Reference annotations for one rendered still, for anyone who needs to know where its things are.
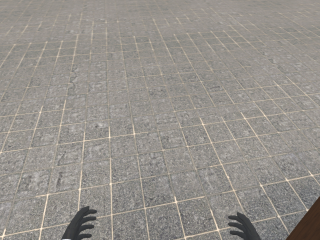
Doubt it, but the robot right hand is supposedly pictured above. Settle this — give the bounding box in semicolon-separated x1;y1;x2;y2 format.
228;212;261;240

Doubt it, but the robot left hand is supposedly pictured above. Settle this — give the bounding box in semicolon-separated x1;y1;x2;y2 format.
61;206;97;240

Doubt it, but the pedestal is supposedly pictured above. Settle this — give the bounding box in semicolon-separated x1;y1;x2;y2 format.
286;196;320;240

